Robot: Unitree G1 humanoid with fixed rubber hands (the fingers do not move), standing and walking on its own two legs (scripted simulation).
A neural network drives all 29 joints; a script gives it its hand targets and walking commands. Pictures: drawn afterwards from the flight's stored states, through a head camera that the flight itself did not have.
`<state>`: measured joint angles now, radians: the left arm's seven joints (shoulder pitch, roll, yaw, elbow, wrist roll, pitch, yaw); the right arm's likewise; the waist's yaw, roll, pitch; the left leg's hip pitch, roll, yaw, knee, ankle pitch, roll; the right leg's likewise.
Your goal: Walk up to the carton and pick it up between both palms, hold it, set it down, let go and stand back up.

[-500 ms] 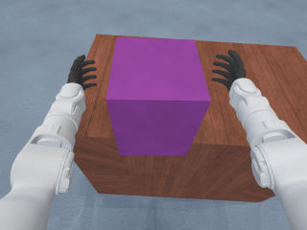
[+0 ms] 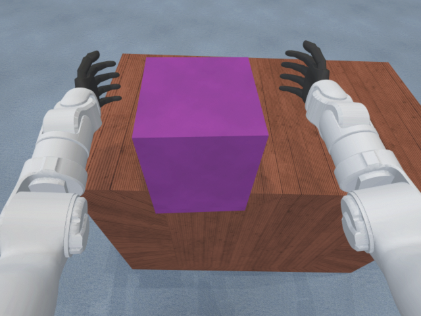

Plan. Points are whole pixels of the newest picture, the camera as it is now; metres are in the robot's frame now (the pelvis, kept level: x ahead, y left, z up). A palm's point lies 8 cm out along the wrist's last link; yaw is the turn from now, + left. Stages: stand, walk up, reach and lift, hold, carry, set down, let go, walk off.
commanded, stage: set down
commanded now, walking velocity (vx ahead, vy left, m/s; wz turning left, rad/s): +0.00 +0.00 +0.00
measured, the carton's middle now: (199, 139) +0.46 +0.02 +0.07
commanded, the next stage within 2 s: none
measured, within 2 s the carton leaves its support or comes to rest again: neither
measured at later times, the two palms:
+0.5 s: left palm (82, 126) +0.43 +0.23 +0.14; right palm (320, 116) +0.43 -0.19 +0.16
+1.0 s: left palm (84, 176) +0.36 +0.23 +0.08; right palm (323, 167) +0.36 -0.20 +0.10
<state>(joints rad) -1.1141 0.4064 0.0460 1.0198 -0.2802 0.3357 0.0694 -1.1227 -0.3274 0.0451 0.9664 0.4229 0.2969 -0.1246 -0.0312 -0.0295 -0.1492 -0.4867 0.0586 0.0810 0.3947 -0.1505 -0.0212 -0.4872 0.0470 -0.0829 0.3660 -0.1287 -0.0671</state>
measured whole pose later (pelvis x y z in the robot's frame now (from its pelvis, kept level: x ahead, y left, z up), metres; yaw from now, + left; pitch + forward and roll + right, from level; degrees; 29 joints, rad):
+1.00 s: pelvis +0.00 +0.01 +0.01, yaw +0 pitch +3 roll +0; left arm -0.43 0.28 0.15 0.36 -0.18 0.40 0.03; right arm -0.44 -0.25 -0.03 0.40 0.33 0.25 -0.08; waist -0.04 -0.05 -0.01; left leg -0.25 0.04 0.09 0.36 -0.16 -0.01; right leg -0.27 0.03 -0.07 0.35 -0.15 -0.06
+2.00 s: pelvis +0.02 +0.01 +0.01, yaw +0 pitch -2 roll +0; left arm 0.13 0.22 0.00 0.30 -0.15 0.04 0.03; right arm 0.14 -0.17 -0.03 0.31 0.18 -0.04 -0.02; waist 0.01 -0.04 0.05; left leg -0.11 0.03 0.09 0.34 -0.21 -0.01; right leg -0.12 0.03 -0.07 0.35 -0.20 -0.05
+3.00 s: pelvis +0.01 +0.01 +0.00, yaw +0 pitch -4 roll +0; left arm 0.21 0.21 -0.01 0.56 -0.01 0.10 0.05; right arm 0.19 -0.15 -0.05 0.76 -0.02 -0.20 0.05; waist 0.01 -0.05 0.08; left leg -0.11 0.03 0.09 0.40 -0.23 0.00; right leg -0.12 0.03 -0.07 0.40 -0.22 -0.05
